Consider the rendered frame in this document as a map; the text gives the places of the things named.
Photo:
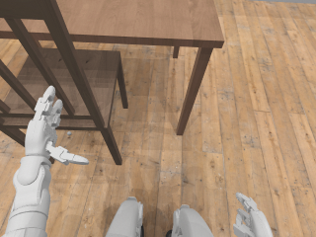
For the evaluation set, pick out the left robot forearm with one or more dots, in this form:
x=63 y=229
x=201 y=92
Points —
x=30 y=209

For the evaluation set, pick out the left robot hand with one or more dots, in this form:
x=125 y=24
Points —
x=42 y=128

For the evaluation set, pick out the right robot hand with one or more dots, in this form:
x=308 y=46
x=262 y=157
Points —
x=256 y=224

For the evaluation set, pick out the chair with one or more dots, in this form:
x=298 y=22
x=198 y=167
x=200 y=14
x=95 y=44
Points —
x=84 y=79

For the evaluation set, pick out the robot right thigh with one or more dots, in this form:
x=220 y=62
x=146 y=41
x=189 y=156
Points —
x=188 y=223

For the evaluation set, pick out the table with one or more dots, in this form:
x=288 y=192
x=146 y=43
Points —
x=185 y=23

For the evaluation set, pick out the right robot shin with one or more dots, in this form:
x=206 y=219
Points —
x=174 y=234

